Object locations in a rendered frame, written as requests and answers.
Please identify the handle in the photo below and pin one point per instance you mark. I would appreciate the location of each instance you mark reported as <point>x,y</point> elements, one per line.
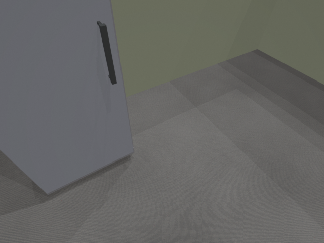
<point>107,50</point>

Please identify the fridge door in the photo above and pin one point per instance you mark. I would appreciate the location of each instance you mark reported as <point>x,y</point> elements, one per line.
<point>60,116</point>

